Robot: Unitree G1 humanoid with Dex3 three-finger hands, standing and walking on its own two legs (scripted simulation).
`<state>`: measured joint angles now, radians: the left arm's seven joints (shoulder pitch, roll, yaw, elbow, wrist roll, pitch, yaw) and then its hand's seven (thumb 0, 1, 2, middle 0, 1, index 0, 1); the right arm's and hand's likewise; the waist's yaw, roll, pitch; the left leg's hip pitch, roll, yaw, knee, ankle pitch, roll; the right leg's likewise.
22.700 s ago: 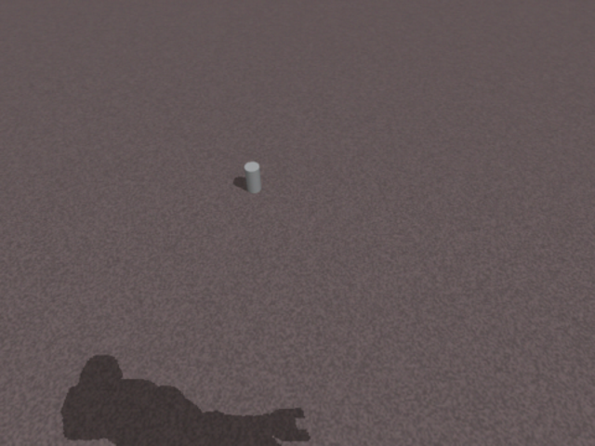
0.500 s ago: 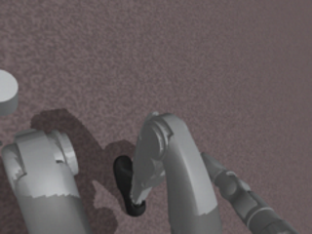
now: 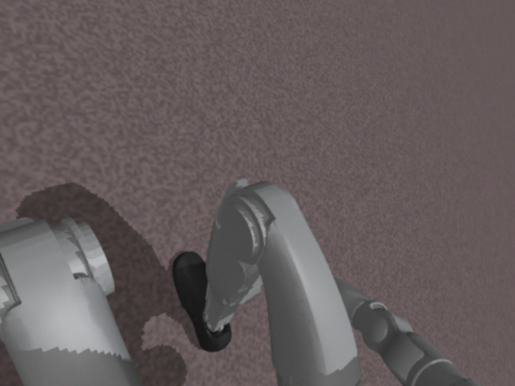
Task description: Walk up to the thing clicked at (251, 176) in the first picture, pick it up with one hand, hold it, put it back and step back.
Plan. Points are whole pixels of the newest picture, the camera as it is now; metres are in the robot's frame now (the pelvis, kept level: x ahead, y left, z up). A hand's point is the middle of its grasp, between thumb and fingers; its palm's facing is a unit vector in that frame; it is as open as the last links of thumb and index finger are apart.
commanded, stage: close in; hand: left
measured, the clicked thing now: out of the picture +0.43 +0.26 -0.22
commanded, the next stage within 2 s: close in 0.02 s
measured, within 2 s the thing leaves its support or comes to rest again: leaves its support in 1.14 s
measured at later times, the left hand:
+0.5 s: hand out of the picture +0.42 +0.26 -0.17, palm faces +0.13 -0.99 +0.04, open 14.4 cm
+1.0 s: hand out of the picture +0.43 +0.26 -0.17, palm faces +0.16 -0.99 +0.03, open 9.6 cm
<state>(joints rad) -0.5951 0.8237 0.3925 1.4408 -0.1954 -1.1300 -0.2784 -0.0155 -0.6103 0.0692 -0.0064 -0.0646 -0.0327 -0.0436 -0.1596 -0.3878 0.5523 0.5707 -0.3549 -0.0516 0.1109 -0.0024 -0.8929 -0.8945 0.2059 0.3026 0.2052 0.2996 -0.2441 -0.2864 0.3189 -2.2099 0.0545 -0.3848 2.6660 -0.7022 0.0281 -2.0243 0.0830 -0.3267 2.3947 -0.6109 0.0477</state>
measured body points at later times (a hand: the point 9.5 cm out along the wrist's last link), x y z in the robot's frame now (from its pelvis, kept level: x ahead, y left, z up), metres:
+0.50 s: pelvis +0.00 +0.00 +0.00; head +0.22 +0.20 +0.33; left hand +0.40 +0.31 -0.17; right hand +0.19 -0.23 -0.02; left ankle +0.09 +0.12 -0.25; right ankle +0.14 -0.11 -0.25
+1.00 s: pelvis +0.00 +0.00 +0.01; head +0.22 +0.20 +0.33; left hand +0.41 +0.32 -0.17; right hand +0.18 -0.23 -0.02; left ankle +0.09 +0.12 -0.25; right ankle +0.14 -0.11 -0.25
